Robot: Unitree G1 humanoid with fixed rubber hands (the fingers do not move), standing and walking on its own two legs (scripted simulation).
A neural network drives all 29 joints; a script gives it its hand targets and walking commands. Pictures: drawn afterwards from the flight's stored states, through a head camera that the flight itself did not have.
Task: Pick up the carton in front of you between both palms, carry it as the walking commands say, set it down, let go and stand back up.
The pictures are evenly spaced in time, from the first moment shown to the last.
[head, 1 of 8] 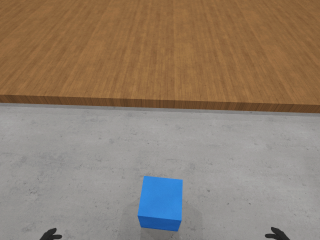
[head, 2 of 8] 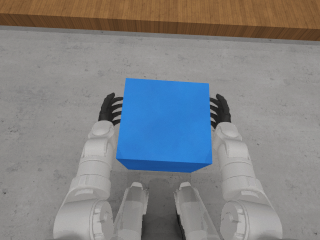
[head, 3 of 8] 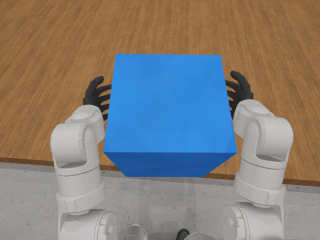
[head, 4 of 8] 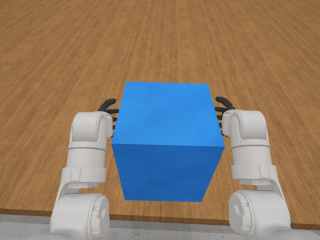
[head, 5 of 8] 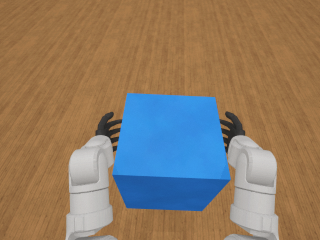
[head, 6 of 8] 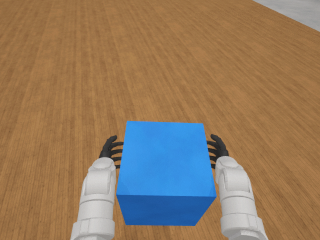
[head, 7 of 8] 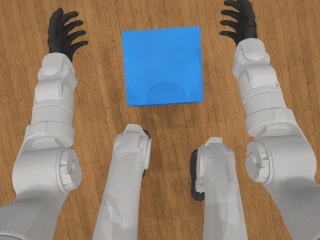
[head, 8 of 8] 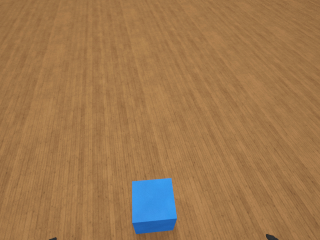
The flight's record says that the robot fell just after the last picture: no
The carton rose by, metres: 0.87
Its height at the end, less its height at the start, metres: +0.10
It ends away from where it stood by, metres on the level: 2.66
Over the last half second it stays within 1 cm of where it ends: yes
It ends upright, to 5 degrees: yes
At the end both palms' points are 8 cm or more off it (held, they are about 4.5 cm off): yes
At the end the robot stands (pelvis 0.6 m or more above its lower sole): yes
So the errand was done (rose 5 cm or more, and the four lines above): yes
